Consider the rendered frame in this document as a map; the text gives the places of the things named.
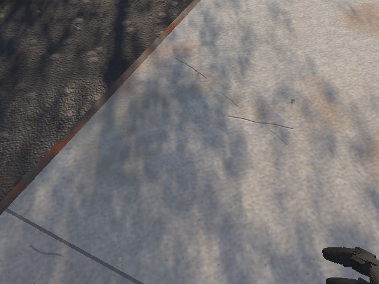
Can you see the robot right hand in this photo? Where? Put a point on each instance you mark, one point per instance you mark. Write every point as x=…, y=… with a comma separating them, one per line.
x=359, y=259

